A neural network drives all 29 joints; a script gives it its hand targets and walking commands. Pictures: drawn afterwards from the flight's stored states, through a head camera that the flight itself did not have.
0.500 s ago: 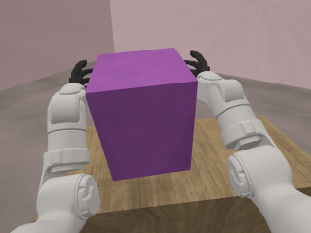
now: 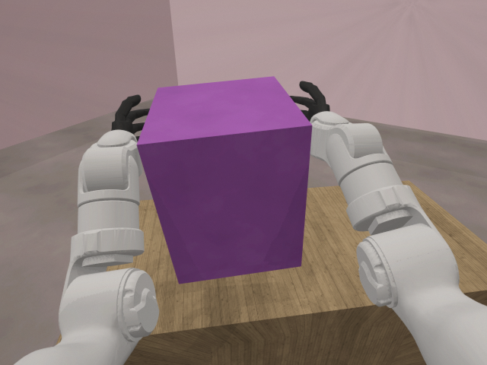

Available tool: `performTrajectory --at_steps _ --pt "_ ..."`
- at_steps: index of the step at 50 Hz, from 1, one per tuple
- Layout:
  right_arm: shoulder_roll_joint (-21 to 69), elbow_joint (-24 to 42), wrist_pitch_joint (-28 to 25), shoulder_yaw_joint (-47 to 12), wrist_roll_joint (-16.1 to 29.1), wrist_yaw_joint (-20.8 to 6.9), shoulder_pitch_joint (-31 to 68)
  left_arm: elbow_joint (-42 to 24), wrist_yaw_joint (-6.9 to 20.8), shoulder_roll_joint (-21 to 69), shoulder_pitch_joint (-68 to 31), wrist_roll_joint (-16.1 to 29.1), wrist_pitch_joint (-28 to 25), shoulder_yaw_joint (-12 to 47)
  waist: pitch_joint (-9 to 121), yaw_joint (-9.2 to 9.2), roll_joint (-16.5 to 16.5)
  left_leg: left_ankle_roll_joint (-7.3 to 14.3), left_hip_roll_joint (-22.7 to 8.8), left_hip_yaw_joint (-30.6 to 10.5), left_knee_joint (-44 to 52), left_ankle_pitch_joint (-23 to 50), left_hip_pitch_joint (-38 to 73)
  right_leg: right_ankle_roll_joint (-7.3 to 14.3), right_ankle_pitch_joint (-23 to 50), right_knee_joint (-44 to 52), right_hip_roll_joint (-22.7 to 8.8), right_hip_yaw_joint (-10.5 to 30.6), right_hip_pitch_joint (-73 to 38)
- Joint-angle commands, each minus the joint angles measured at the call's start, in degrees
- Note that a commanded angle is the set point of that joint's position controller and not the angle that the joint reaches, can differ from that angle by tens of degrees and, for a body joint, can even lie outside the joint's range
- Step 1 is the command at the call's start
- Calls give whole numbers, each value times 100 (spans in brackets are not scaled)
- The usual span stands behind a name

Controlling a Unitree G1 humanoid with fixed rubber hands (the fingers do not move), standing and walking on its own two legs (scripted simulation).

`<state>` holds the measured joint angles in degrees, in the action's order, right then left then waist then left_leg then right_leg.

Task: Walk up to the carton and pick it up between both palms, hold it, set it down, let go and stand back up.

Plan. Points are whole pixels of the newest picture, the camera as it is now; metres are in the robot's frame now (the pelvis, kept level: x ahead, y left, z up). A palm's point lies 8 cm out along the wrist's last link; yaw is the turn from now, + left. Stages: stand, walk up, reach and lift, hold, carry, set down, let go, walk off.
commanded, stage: hold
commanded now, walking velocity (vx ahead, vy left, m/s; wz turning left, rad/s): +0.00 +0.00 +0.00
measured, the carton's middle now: (228, 175) +0.37 +0.00 +0.23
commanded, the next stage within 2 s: none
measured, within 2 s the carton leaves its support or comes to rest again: neither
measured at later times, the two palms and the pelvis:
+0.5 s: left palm (128, 144) +0.38 +0.15 +0.29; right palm (314, 127) +0.38 -0.14 +0.31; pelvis +0.01 +0.00 +0.00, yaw +0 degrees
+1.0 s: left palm (122, 143) +0.37 +0.15 +0.29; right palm (312, 124) +0.37 -0.14 +0.31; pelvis +0.00 +0.00 +0.00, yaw +0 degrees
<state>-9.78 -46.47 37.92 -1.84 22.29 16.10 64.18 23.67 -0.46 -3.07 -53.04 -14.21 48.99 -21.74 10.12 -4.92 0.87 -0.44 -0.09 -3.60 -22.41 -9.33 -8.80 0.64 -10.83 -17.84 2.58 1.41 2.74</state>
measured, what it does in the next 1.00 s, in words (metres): stands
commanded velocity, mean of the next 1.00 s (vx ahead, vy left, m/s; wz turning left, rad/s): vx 0.00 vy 0.00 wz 0.00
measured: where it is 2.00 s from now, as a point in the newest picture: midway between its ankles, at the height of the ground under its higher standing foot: outside the picture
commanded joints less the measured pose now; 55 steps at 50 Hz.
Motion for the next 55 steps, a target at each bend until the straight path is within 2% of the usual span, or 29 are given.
performTrajectory --at_steps 1,5,6,7,8,9,11,12,14,15,20,21,22,25,27,31,32,34,35,38,39,40,41,42,43,46,49,53,55 --pt "3951 1342 -183 -912 804 -740 4170 -458 790 3107 -4997 1089 -432 2147 1469 14 47 -182 162 169 270 503 662 -335 475 295 113 -101 265" --pt "3975 1273 -200 -887 790 -756 4258 -225 804 3020 -4986 1126 -473 1939 1658 157 -37 -69 152 168 294 523 625 -326 581 273 121 -45 78" --pt "3937 1411 -228 -889 896 -742 4289 -256 787 2996 -4926 1171 -478 2004 1772 79 -95 -42 167 138 243 545 678 -349 674 281 150 -61 84" --pt "3969 1282 -217 -845 820 -718 4309 -176 788 3060 -4932 1137 -478 1964 1625 128 -94 -100 201 193 235 531 639 -346 566 282 127 -54 147" --pt "4017 1213 -220 -762 819 -691 4238 -255 781 3132 -5013 1203 -516 2084 1581 5 15 -116 181 168 256 583 634 -358 690 306 119 -60 197" --pt "4025 1288 -249 -856 864 -704 4273 -391 761 3123 -5200 1218 -545 2070 1708 89 117 -137 182 151 168 691 704 -351 739 242 130 -61 208" --pt "3912 1279 -240 -766 894 -682 4160 -345 742 3182 -5030 1320 -540 2155 1722 -78 240 -175 155 93 121 851 743 -331 906 240 150 -60 183" --pt "3835 1209 -236 -752 889 -665 4220 -396 747 3166 -5044 1297 -525 2196 1806 -44 343 -188 160 78 177 831 733 -334 860 253 149 -24 143" --pt "3735 1161 -210 -721 793 -623 4049 -171 776 3068 -4863 1205 -492 2120 1605 -150 239 -184 171 125 213 706 724 -355 811 288 115 -93 203" --pt "3814 1213 -210 -753 839 -615 4096 -129 807 3137 -4765 1182 -487 2093 1432 -39 244 -187 147 84 195 718 646 -308 791 318 119 -17 250" --pt "3880 1546 -192 -886 992 -585 4138 -709 816 3168 -5002 1301 -494 2327 1857 -102 412 -295 178 124 82 1201 826 -366 1289 224 162 -63 -22" --pt "3911 1849 -220 -973 1085 -581 4294 -752 792 3140 -4907 1339 -501 2335 2072 -121 295 -291 200 81 49 1281 914 -402 1408 162 172 -105 -40" --pt "3915 1853 -215 -1074 1110 -584 4270 -803 770 3191 -4874 1347 -521 2324 2050 22 319 -285 168 77 -4 1447 920 -375 1551 170 202 -67 -81" --pt "3995 2017 -201 -1240 1144 -585 3999 -997 740 3056 -4722 1313 -494 2251 2197 3 108 -249 194 113 -83 1612 1122 -391 1818 141 186 -110 -141" --pt "4008 1952 -140 -1247 1137 -567 3929 -1004 775 3095 -4552 1213 -457 2227 1930 48 219 -244 232 111 -23 1532 1037 -385 1781 190 161 -64 -138" --pt "3998 2123 -113 -1350 1097 -569 3948 -1101 821 3025 -4523 1075 -338 2165 1845 142 50 -218 239 164 42 1435 1054 -457 1649 191 202 -140 -71" --pt "4008 2324 -144 -1381 1196 -553 4076 -1177 840 3094 -4568 1174 -331 2303 2091 82 -8 -190 228 159 21 1499 1112 -443 1734 150 241 -149 -170" --pt "3962 2131 -118 -1234 1097 -544 3959 -1366 841 3128 -4756 1255 -336 2437 2023 -56 245 -268 218 135 -2 1501 1073 -409 1680 121 214 -130 -159" --pt "3953 2157 -116 -1222 1070 -549 4020 -1244 839 3093 -4693 1208 -315 2373 2008 43 250 -283 204 173 -13 1434 1086 -425 1589 142 199 -133 -106" --pt "3917 2111 -101 -1204 1032 -557 4071 -974 877 3058 -4699 1154 -277 2247 1755 -21 -32 -182 178 150 100 1047 919 -392 1225 230 173 -78 31" --pt "3981 2088 -91 -1194 999 -556 4107 -945 889 3041 -4642 1140 -298 2217 1772 84 -64 -158 197 152 115 1068 946 -408 1309 206 199 -105 -16" --pt "3894 1939 -81 -1115 929 -552 3981 -806 890 3056 -4573 1102 -292 2189 1640 -39 59 -178 221 187 136 1028 936 -414 1182 250 136 -112 77" --pt "3994 1915 -73 -1153 950 -559 3976 -866 909 3017 -4544 1074 -307 2156 1643 68 -34 -146 219 177 150 961 940 -415 1213 237 147 -77 30" --pt "3888 1768 -69 -1011 852 -557 3898 -764 902 3089 -4540 1064 -276 2198 1517 -29 209 -184 192 152 215 875 853 -373 1054 279 122 -59 76" --pt "3960 1729 -65 -996 848 -570 4020 -608 903 3038 -4647 1056 -262 2089 1436 46 138 -175 208 182 209 686 712 -380 857 298 89 -59 139" --pt "3873 1588 -85 -891 798 -562 4125 -402 927 3094 -4610 1042 -271 2169 1308 -75 184 -186 170 193 284 480 633 -366 672 327 77 -92 236" --pt "3837 1774 -126 -966 920 -553 4098 -762 901 3127 -4652 1204 -327 2309 1798 -153 167 -186 187 170 194 986 897 -361 1169 230 100 -71 11" --pt "3859 1648 -115 -932 973 -622 4169 -680 846 3155 -4846 1168 -376 2268 1756 -18 347 -253 128 166 170 951 775 -324 966 206 169 -125 3" --pt "3847 1416 -110 -875 896 -670 4192 -591 840 3081 -4911 1188 -428 2146 1727 -24 207 -177 152 109 240 699 755 -284 684 298 135 -105 99"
